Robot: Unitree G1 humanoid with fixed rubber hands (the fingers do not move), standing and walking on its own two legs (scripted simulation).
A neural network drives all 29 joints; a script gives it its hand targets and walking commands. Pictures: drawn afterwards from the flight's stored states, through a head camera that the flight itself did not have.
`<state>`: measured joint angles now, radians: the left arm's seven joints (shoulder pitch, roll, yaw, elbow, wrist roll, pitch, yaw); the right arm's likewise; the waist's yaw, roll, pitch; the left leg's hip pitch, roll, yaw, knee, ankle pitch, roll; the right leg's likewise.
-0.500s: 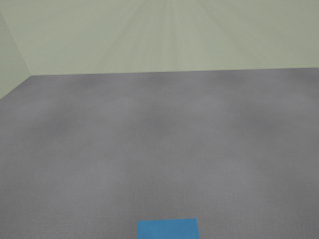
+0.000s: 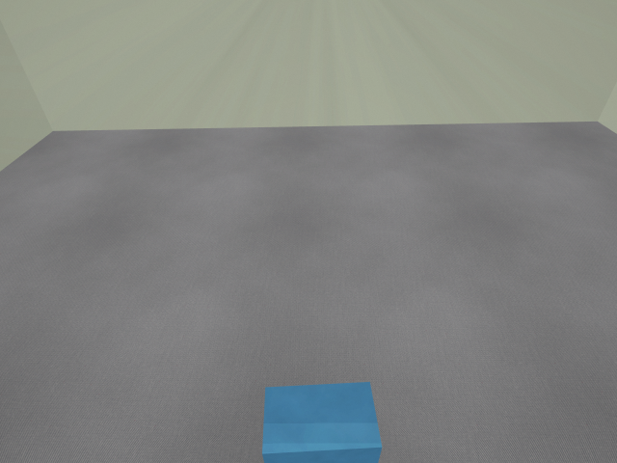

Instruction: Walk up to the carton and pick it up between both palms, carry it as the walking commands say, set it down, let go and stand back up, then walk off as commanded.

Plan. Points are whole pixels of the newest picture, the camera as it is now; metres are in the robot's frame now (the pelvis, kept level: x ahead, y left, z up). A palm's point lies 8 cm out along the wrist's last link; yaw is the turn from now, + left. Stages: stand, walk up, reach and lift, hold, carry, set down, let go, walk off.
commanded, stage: stand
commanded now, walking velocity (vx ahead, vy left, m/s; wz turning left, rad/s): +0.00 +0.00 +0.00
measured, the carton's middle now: (319, 440) +0.43 -0.01 -0.63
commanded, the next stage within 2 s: walk off in 0.86 s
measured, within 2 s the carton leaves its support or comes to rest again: neither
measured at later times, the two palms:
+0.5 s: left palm out of the picture +0.03 +0.30 -0.10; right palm out of the picture +0.03 -0.29 -0.11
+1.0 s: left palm out of the picture -0.05 +0.29 -0.12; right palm out of the picture -0.03 -0.32 -0.13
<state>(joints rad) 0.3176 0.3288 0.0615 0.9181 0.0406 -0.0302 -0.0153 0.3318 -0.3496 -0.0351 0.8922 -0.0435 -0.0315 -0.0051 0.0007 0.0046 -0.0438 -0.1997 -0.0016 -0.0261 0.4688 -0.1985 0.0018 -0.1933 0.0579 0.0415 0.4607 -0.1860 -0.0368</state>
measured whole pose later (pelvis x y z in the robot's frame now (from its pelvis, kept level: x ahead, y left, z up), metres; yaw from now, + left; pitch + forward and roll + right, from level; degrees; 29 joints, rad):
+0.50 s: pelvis -0.03 +0.01 +0.00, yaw +0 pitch -5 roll +0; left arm 0.25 0.33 0.05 0.99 0.04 -0.03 -0.01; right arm 0.26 -0.36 -0.03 0.98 -0.05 -0.03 0.00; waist 0.00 0.01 -0.02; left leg -0.24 -0.01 -0.03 0.45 -0.24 0.03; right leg -0.24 0.05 0.05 0.46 -0.26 -0.03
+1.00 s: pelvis -0.07 -0.01 -0.01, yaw +0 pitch -7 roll +2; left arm 0.30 0.32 0.07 1.06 0.06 0.01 0.01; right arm 0.30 -0.36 -0.06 1.03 -0.04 0.03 0.00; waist 0.03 0.01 -0.03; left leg -0.35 -0.05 -0.05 1.00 -0.45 0.01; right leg -0.27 0.05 0.06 0.57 -0.30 -0.08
